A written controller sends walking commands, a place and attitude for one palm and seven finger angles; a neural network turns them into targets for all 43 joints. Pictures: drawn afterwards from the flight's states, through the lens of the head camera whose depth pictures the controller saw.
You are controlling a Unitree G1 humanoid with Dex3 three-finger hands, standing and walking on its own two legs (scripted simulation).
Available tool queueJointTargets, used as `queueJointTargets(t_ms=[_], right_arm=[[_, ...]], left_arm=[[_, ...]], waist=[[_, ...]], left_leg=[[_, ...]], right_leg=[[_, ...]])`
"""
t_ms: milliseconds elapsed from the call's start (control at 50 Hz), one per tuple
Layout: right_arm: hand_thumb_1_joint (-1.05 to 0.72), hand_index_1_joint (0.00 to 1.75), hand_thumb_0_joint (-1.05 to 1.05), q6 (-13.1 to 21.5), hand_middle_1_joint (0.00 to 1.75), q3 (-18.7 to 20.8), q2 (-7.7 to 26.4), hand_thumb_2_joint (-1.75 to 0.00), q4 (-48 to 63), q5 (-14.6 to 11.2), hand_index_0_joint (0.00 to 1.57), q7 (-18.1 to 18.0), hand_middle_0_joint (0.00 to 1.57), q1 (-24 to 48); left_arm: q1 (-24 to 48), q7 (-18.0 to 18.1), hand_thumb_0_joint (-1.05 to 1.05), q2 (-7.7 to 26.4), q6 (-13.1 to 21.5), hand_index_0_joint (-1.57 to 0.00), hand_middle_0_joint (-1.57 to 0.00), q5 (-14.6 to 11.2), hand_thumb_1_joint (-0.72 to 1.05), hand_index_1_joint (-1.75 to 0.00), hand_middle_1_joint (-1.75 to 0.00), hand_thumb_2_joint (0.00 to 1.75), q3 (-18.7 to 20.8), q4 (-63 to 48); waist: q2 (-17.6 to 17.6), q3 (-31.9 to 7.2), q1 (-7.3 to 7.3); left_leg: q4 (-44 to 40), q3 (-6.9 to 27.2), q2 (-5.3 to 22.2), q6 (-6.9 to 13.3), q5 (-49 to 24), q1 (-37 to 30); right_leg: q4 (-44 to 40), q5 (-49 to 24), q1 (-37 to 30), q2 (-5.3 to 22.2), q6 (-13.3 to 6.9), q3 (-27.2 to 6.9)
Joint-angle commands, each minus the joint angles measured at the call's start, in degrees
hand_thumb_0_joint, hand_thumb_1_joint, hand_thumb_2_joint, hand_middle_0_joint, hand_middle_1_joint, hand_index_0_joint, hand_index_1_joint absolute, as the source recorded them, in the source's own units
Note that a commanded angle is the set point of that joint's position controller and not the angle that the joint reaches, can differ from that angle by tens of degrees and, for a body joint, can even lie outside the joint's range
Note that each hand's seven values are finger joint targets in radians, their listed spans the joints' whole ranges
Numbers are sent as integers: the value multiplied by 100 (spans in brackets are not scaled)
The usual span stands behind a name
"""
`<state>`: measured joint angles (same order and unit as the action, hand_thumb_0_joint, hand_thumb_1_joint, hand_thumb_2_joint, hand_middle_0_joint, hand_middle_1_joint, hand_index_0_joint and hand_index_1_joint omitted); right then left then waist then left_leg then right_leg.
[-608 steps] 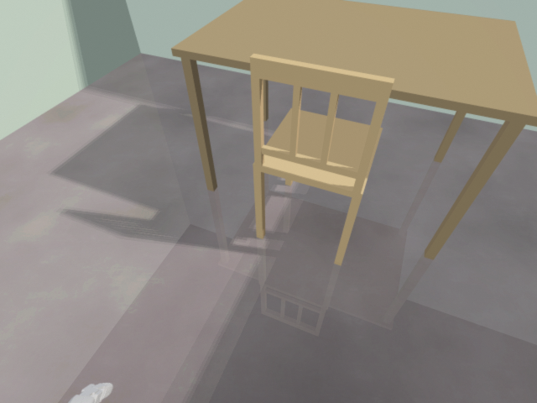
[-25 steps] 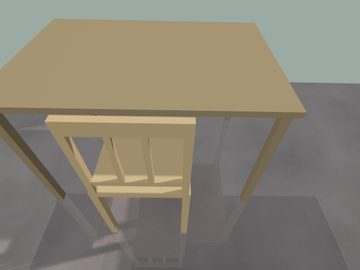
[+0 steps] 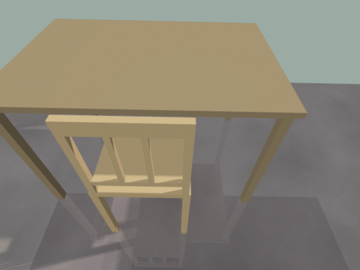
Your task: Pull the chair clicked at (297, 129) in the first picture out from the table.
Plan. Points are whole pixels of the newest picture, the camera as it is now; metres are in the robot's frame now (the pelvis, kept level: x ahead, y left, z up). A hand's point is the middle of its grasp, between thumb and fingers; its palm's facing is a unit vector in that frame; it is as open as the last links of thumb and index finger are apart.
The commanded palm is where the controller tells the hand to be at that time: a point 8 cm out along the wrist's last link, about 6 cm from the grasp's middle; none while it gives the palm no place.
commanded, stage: look again from close up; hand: left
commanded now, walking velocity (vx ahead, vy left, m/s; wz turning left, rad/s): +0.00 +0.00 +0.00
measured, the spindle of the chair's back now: (115, 160) +0.45 +0.25 -0.11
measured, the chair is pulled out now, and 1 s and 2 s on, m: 0.00 0.00 0.00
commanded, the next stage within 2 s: raise the hand toward the chair's back in 0.12 s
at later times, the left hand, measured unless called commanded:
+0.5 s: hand (117, 231) +0.20 +0.15 -0.02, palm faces +0.10 -0.99 +0.02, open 8.1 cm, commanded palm +0.10 +0.21 -0.07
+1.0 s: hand (116, 256) +0.17 +0.16 -0.07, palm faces -0.11 -0.99 +0.02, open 12.4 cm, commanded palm +0.13 +0.24 -0.06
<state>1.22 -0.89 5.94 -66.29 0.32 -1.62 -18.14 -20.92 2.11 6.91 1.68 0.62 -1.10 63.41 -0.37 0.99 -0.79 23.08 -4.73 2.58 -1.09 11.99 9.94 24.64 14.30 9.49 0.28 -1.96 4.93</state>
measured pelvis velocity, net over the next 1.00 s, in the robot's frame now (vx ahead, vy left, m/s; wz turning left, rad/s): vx -0.05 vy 0.01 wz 0.04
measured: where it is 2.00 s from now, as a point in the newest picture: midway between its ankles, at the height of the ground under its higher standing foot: outside the picture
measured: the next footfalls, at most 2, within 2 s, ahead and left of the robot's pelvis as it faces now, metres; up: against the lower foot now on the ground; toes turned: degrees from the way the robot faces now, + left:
none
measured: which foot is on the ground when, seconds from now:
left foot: down 0.00-1.00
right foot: down 0.00-1.00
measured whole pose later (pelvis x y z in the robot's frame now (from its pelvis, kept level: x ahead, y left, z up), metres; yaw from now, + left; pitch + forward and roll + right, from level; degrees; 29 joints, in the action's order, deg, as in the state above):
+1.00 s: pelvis -0.05 +0.01 -0.11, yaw +2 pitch +15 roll -2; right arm 10.9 -3.7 9.0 -31.7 -1.4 -2.8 -10.2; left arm -19.9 -16.7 10.9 16.2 -12.8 1.8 -3.6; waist 2.5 -7.0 -1.2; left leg 71.2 0.7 3.3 -0.2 28.2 58.3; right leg 69.5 30.4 54.3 2.7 -2.5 8.6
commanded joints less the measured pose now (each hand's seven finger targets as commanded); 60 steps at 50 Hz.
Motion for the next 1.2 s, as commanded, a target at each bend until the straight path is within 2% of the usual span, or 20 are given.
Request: queueJointTargets(t_ms=[0,180,200,220,240,280,300,320,400,460,520,600,680,780,840,880,960,1020,1060,1180], right_arm=[[-90,30,0,31,30,80,439,-90,90,-10,20,-25,20,-451],[-90,30,0,46,30,71,442,-90,86,-14,20,-26,20,-476],[-90,30,0,91,30,103,707,-90,536,13,20,47,20,309],[-90,30,0,933,30,537,1998,-90,2227,1,20,-564,20,300],[-90,30,0,1456,30,118,1327,-90,2170,-96,20,-590,20,796],[-90,30,0,1741,30,216,1237,-90,2066,-184,20,-268,20,413],[-90,30,0,1802,30,170,1454,-90,2343,-249,20,-313,20,503],[-90,30,0,1920,30,160,1372,-90,2374,-273,20,-380,20,661],[-90,30,0,2204,30,441,1603,-90,2981,-27,20,-151,20,675],[-90,30,0,2131,30,578,1505,-90,3503,-16,20,158,20,1010],[-90,30,0,1821,30,731,1431,-90,3723,42,20,392,20,1226],[-90,30,0,1412,30,639,1327,-90,4607,-5,20,432,20,1582],[-90,30,0,1306,30,560,1291,-90,4709,-10,20,207,20,1166],[-90,30,0,1591,30,366,1426,-90,4362,-31,20,-92,20,976],[-90,30,0,1567,30,315,1463,-90,4334,-167,20,-211,20,970],[-90,30,0,1466,30,331,1481,-90,4470,-247,20,-267,20,1143],[-90,30,0,1246,30,346,1263,-90,4712,-247,20,-279,20,1408],[-90,30,0,1249,30,351,1097,-90,4568,-179,20,-261,20,1268],[-90,30,0,1318,30,361,1086,-90,4412,-126,20,-216,20,1075],[-90,30,0,1566,30,386,1426,-90,4174,-123,20,-192,20,901]], left_arm=[[-594,39,0,495,43,-20,-20,18,90,-30,-30,90,123,-94],[-591,40,0,509,46,-20,-20,19,90,-30,-30,90,130,-101],[-625,225,0,679,146,-20,-20,99,90,-30,-30,90,132,77],[3377,205,0,2544,1230,-20,-20,-1203,88,-30,-30,89,1186,-8335],[1865,400,0,1636,907,-20,-20,-607,85,-29,-29,88,534,-7263],[-34,459,0,-26,241,-19,-19,-742,81,-29,-29,86,-243,-5531],[539,389,0,-69,390,-19,-19,-852,78,-28,-28,85,-482,-6568],[186,347,0,-436,500,-19,-19,-894,76,-28,-28,84,-695,-5948],[-227,-132,0,-585,1596,-18,-18,-1015,67,-26,-26,80,-650,-5394],[-2026,-879,0,-206,2600,-17,-17,-1337,60,-25,-25,77,191,-5374],[-2055,-1269,0,726,3576,-16,-16,-1064,53,-24,-24,74,1303,-5356],[-1033,-868,0,567,3439,-15,-15,-669,43,-23,-23,70,673,-7117],[-12,-654,0,662,3600,-14,-14,-892,34,-21,-21,66,572,-8743],[582,-1474,0,440,3621,-13,-13,-1290,22,-19,-19,61,-17,-8628],[-22,-1980,0,527,2754,-13,-13,-1370,15,-18,-18,58,82,-7556],[-415,-2099,0,838,2056,-12,-12,-1394,11,-18,-18,56,491,-7338],[-651,-1555,0,1174,1319,-11,-11,-1556,1,-16,-16,52,1374,-7949],[-581,-837,0,1152,1701,-10,-10,-1574,-6,-15,-15,49,1595,-8449],[-491,-591,0,1006,2178,-10,-10,-1440,-10,-14,-14,47,1343,-8551],[-148,-1187,0,778,2905,-9,-9,-1243,-24,-12,-12,41,597,-7605]], waist=[[22,438,31],[2,344,33],[-27,673,-159],[1249,-1630,820],[1569,-1330,239],[432,-649,180],[62,-762,215],[-694,-97,321],[-1712,31,285],[-1274,-751,-430],[-20,-1365,-677],[663,-1774,-520],[841,-2212,6],[141,-2022,551],[-185,-1837,484],[-323,-2087,194],[-76,-2617,-298],[20,-2455,-355],[113,-2163,-166],[176,-1594,359]], left_leg=[[-339,444,322,221,-348,-17],[-331,465,333,232,-491,-27],[1004,214,386,7,-257,849],[318,107,-156,191,-928,-1134],[-29,7,-195,280,-1216,-827],[16,298,-41,295,-804,-11],[184,348,-67,324,-406,88],[321,384,-62,346,91,368],[1444,625,-276,236,936,1810],[2046,427,-354,62,539,2507],[2873,251,-401,1,70,3258],[3228,174,-385,163,417,3464],[3688,458,-253,293,639,3305],[4148,734,-132,343,1100,3743],[4114,718,-167,318,1523,4159],[3918,702,-233,298,1519,4212],[3574,637,-285,255,1064,3818],[3452,687,-200,237,676,3625],[3457,712,-155,234,628,3576],[3685,705,-161,244,1471,3966]], right_leg=[[-664,-391,485,572,-33,-668],[-607,-554,385,576,-31,-630],[-540,-2936,391,1029,199,-1079],[-491,-2431,183,482,218,-834],[-93,-1588,-174,271,-113,-591],[52,-679,273,155,-25,-141],[132,-432,407,163,58,-69],[31,40,920,144,129,-22],[765,1484,2541,156,163,-13],[1771,635,2310,141,3,-51],[2983,-494,2542,185,-131,-173],[3425,-2,3139,145,-155,-302],[3318,443,3567,55,-76,-448],[3202,1118,4115,-32,36,-433],[2916,1767,3972,8,74,-525],[2797,1906,3561,87,96,-570],[2827,1444,2855,154,91,-491],[2976,957,2924,51,44,-237],[3049,917,3271,26,19,-167],[2925,1839,4020,84,24,-342]])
